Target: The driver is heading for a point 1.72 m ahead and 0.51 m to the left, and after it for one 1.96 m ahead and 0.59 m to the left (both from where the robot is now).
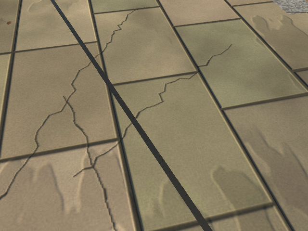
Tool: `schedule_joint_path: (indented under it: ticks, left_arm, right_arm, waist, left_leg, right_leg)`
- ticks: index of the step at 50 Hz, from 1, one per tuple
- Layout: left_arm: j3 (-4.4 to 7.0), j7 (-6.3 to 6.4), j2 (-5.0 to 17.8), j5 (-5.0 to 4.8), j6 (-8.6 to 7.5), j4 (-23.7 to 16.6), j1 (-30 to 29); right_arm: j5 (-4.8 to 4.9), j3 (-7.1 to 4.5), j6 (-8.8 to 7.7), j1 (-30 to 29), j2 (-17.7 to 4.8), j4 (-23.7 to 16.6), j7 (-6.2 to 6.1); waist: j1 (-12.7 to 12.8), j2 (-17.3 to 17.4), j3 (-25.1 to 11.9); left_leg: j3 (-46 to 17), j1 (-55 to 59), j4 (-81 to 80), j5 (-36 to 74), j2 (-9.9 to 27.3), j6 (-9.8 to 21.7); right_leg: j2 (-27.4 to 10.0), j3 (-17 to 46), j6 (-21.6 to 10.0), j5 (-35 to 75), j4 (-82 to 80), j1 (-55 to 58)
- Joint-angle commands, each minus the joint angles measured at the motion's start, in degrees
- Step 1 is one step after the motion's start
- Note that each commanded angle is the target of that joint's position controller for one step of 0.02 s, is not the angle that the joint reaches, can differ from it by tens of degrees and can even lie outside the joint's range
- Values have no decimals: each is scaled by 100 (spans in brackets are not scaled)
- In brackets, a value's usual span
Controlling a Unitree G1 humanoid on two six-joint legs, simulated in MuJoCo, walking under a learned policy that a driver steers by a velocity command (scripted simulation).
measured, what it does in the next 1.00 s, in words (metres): walks ahead: right foot, then left foot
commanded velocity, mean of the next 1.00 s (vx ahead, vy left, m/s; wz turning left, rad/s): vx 0.12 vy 0.00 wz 0.00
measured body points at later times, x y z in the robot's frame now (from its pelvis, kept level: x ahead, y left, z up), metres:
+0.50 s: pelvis +0.14 +0.01 -0.02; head +0.17 +0.01 +0.43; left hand +0.25 +0.24 -0.16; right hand +0.07 -0.20 -0.17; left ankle +0.01 +0.10 -0.73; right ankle +0.23 -0.05 -0.75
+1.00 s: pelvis +0.19 +0.03 +0.00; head +0.19 +0.03 +0.45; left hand +0.19 +0.25 -0.16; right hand +0.17 -0.19 -0.16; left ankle +0.16 +0.13 -0.74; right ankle +0.23 -0.06 -0.74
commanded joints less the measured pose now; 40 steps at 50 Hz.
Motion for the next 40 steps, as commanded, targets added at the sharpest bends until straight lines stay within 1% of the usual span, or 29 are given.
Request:
schedule_joint_path:
  ticks: [1, 3, 4, 5, 6, 7, 8, 9, 11, 12, 13, 17, 20, 21, 22, 23, 24, 25, 26, 27, 28, 29, 30, 32, 34, 36, 38, 39, 40]
  left_arm:
    - [219, -17, 896, 13, -112, -201, -154]
    - [224, -45, 795, -38, -145, -325, -618]
    - [179, -55, 584, -13, -184, -448, -830]
    - [50, -106, 76, -51, -250, -640, -922]
    - [113, -127, 422, 126, -283, -745, -1066]
    - [134, -172, 490, 147, -322, -672, -921]
    - [110, -211, 369, 99, -362, -512, -649]
    - [103, -227, 305, 92, -389, -407, -484]
    - [102, -225, 240, 139, -351, -276, -289]
    - [77, -203, 140, 118, -331, -311, -351]
    - [53, -174, 85, 81, -307, -358, -526]
    - [-65, -91, -79, -18, -248, -541, -1150]
    - [-69, -27, 13, -37, -250, -431, -935]
    - [-48, -1, 58, -27, -272, -341, -706]
    - [-26, 24, 81, -4, -319, -201, -318]
    - [29, 51, 294, 38, -397, -89, 91]
    - [109, 60, 700, 110, -452, 5, 641]
    - [68, 52, 587, 15, -390, 43, 683]
    - [9, 15, 367, -118, -357, -50, 373]
    - [-35, 31, 232, -112, -327, -135, -100]
    - [-98, 66, 85, -53, -296, -189, -409]
    - [-132, 119, 24, -16, -277, -199, -559]
    - [-147, 146, 6, 3, -260, -169, -629]
    - [-149, 140, 43, 41, -265, -94, -457]
    - [-130, 128, 149, 0, -247, -59, -401]
    - [-106, 116, 215, -69, -181, -68, -540]
    - [-85, 94, 181, -93, -124, -26, -416]
    - [-72, 81, 121, -113, -81, -19, -308]
    - [-84, 71, 17, -100, -55, 17, -238]
  right_arm:
    - [6, -71, -225, -125, -347, -350, 62]
    - [63, -91, -313, 750, -250, -16, 51]
    - [38, -151, -356, 1294, -451, 158, -10]
    - [16, -276, -399, 1891, -991, 271, -58]
    - [40, -329, -363, 1840, -1135, 332, -40]
    - [32, -256, -377, 1271, -856, 161, -36]
    - [45, -202, -429, 884, -652, 31, -29]
    - [67, -163, -483, 724, -538, -27, -39]
    - [82, -76, -565, 829, -325, 53, -69]
    - [65, -53, -584, 996, -341, 140, -76]
    - [53, -17, -577, 1095, -263, 211, -91]
    - [34, 71, -465, 1171, -258, 301, -175]
    - [57, 88, -424, 1124, -271, 353, -193]
    - [85, 85, -420, 1024, -289, 351, -195]
    - [128, 74, -414, 887, -326, 352, -189]
    - [141, 70, -440, 960, -332, 358, -167]
    - [163, 95, -445, 1226, -200, 268, -177]
    - [350, 131, -294, 1880, 195, 507, -191]
    - [192, 54, -156, 1568, -62, 532, -222]
    - [32, 34, -105, 1089, -35, 431, -197]
    - [-17, 39, -68, 839, 60, 398, -168]
    - [-13, 40, -19, 733, 108, 391, -152]
    - [2, 69, 21, 844, 212, 450, -151]
    - [67, 81, 84, 935, 246, 568, -201]
    - [95, 83, 138, 870, 236, 614, -235]
    - [59, 109, 149, 841, 289, 665, -226]
    - [-29, 116, 105, 658, 126, 580, -212]
    - [-10, 108, 61, 541, -13, 536, -206]
    - [49, 111, 13, 460, -3, 564, -200]
  waist:
    - [-126, -722, 722]
    - [-582, -507, 711]
    - [-779, 89, 761]
    - [-874, 1461, 521]
    - [-724, 1148, 932]
    - [-345, 567, 1185]
    - [-115, 380, 1142]
    - [-4, 361, 1008]
    - [76, 380, 636]
    - [64, 549, 542]
    - [37, 573, 523]
    - [-140, 815, 422]
    - [-102, 855, 295]
    - [12, 781, 269]
    - [249, 591, 201]
    - [386, 310, -40]
    - [336, -336, -625]
    - [202, -1089, -1299]
    - [155, -639, -965]
    - [75, -497, -293]
    - [-50, -355, 9]
    - [-167, -419, 211]
    - [-282, -521, 224]
    - [-255, -478, 51]
    - [-231, -441, -31]
    - [-311, -409, 114]
    - [-237, -243, 483]
    - [-91, -44, 738]
    - [-26, 304, 902]
  left_leg:
    - [157, -390, 209, -78, 59, 173]
    - [325, 1157, -837, 212, -187, 289]
    - [-430, 1868, -1503, -292, 260, 362]
    - [-2767, 2398, -2694, -2025, 1630, 721]
    - [-3653, 1854, -3022, -2542, 2218, 1022]
    - [-3293, 1343, -2935, -1950, 2087, 1046]
    - [-2666, 1170, -2858, -930, 1781, 913]
    - [-2063, 1205, -2770, 289, 1530, 788]
    - [-1105, 1387, -2348, 3165, 1190, 669]
    - [-832, 1346, -2070, 4424, 1182, 716]
    - [-599, 1404, -1880, 5261, 1103, 699]
    - [-211, 1253, -1536, 5968, 909, 597]
    - [-327, 1184, -1194, 5910, 1020, 573]
    - [-382, 1137, -962, 5855, 1041, 533]
    - [-341, 1028, -534, 5632, 962, 420]
    - [-285, 690, -1, 4704, 790, 228]
    - [-70, 4, 966, 2159, 435, 79]
    - [38, -179, 2124, -1252, -192, -12]
    - [-235, -311, 2496, -1691, -118, -34]
    - [-299, -492, 2568, -1492, -56, -63]
    - [-356, -419, 2294, -1144, 56, -97]
    - [-358, -217, 1899, -879, 145, -145]
    - [-280, 23, 1508, -735, 147, -196]
    - [-131, 231, 889, -647, 39, -244]
    - [-74, 428, 378, -223, 42, -239]
    - [21, 858, -358, 637, 47, -181]
    - [-325, 957, -1063, 954, 316, -104]
    - [-550, 444, -1244, 521, 438, -40]
    - [-605, -120, -1389, 286, 449, -16]
  right_leg:
    - [-1579, 1958, -901, -2230, -1648, -711]
    - [-1046, 1210, -640, -2071, -1002, -1685]
    - [-648, 727, -450, -1778, 1, -2388]
    - [95, -278, -167, -1248, 1824, -3213]
    - [-37, -223, -208, -1105, 2707, -3640]
    - [-313, -6, -236, -609, 3097, -3480]
    - [-427, -6, -197, -242, 3182, -3228]
    - [-497, -77, -125, 5, 3160, -3002]
    - [-425, -349, 31, 244, 3225, -2684]
    - [-388, -432, 100, 233, 3052, -2539]
    - [-328, -517, 151, 282, 2893, -2527]
    - [-128, -755, 158, 710, 1646, -1952]
    - [-41, -733, -31, 914, 1101, -1248]
    - [-13, -706, -116, 1015, 817, -926]
    - [-21, -673, -190, 1548, 221, -388]
    - [-408, -267, -265, 2808, -99, 423]
    - [-1529, 778, -541, 5412, 313, 1544]
    - [-2503, 1765, -1586, 6322, 187, 1683]
    - [-2416, 1905, -1675, 4763, -206, 991]
    - [-2151, 1683, -1515, 3508, -583, 303]
    - [-1905, 1419, -1288, 2720, -877, -180]
    - [-1687, 1111, -1089, 2396, -1064, -576]
    - [-1469, 830, -917, 2202, -1116, -763]
    - [-1349, 690, -807, 2038, -1066, -628]
    - [-1332, 722, -743, 1165, -1137, -688]
    - [-1194, 681, -537, -234, -1243, -1144]
    - [-1053, 705, -149, -1200, -1370, -1563]
    - [-858, 581, -23, -1053, -1389, -1429]
    - [-731, 404, -5, -483, -1191, -936]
